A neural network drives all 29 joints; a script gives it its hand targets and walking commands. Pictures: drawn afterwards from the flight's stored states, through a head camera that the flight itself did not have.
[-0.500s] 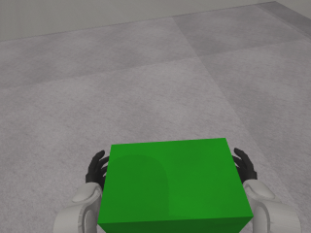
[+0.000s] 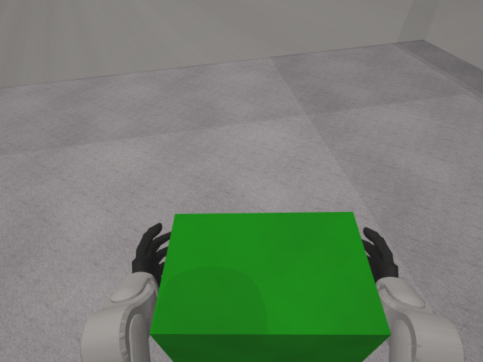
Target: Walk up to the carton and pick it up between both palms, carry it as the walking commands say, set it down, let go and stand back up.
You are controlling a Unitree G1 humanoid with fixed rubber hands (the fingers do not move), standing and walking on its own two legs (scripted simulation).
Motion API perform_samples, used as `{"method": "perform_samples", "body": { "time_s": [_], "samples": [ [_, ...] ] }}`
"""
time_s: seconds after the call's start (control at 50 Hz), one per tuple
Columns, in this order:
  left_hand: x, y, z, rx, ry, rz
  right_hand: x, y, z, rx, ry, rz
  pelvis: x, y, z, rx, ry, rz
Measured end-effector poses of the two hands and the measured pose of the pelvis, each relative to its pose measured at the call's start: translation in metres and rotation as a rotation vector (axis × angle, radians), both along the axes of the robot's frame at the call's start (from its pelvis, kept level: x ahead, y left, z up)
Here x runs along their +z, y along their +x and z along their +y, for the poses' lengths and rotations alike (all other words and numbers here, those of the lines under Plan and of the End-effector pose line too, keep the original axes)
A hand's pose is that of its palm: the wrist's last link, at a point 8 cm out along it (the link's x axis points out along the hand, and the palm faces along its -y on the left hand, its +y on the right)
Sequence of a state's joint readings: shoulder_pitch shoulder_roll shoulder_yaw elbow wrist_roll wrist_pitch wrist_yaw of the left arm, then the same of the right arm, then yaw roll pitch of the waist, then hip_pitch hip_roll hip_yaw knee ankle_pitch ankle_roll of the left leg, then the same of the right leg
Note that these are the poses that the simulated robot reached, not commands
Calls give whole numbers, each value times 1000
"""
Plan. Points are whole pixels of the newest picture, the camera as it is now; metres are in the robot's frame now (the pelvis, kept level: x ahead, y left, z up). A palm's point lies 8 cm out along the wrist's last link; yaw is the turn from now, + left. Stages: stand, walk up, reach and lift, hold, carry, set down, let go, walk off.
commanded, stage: carry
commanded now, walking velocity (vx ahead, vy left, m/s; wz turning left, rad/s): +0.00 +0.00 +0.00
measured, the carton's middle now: (263, 311) +0.20 -0.01 +0.03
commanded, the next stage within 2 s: none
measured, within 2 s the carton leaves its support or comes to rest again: neither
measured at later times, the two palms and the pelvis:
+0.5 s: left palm (136, 296) +0.21 +0.17 +0.08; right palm (367, 290) +0.21 -0.15 +0.07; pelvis -0.01 +0.01 +0.00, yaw +1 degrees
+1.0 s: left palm (143, 280) +0.25 +0.19 +0.04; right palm (346, 277) +0.25 -0.14 +0.04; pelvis +0.00 +0.02 +0.00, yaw +0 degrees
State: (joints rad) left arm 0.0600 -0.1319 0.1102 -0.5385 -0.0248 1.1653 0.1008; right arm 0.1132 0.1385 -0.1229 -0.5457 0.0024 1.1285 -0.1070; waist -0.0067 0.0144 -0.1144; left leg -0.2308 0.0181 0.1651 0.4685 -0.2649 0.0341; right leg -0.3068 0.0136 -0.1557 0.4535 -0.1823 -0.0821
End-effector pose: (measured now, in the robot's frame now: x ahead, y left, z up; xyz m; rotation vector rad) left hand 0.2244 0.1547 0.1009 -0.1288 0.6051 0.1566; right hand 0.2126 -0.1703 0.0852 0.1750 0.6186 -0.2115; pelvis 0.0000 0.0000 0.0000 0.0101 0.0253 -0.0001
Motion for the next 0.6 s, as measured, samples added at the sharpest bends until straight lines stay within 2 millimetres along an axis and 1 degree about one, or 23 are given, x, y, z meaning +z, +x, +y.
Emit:
{"method": "perform_samples", "body": {
  "time_s": [0.04,0.1,0.18,0.28,0.46,0.56,0.6],
  "samples": [
    [-2,-3,-1,-4,12,16,-5,-4,-1,0,6,16,0,-3,1,1,-2,1],
    [-12,-10,0,2,2,51,-8,-7,0,14,-12,50,-1,-8,0,3,-1,1],
    [-23,-20,4,28,-36,67,-6,-6,4,28,-34,69,-2,-15,-3,8,3,6],
    [-22,-26,12,60,-44,44,-4,-4,11,57,-41,49,-3,-21,-3,15,3,14],
    [-15,-21,17,42,-11,33,-8,-6,16,35,-4,35,-3,-16,8,10,-3,15],
    [-20,-14,18,28,-17,39,-12,-3,17,30,-20,41,-3,-13,11,10,-3,9],
    [-26,-10,19,21,-25,49,-14,0,17,33,-36,52,-3,-12,12,12,-4,9]
  ]
}}
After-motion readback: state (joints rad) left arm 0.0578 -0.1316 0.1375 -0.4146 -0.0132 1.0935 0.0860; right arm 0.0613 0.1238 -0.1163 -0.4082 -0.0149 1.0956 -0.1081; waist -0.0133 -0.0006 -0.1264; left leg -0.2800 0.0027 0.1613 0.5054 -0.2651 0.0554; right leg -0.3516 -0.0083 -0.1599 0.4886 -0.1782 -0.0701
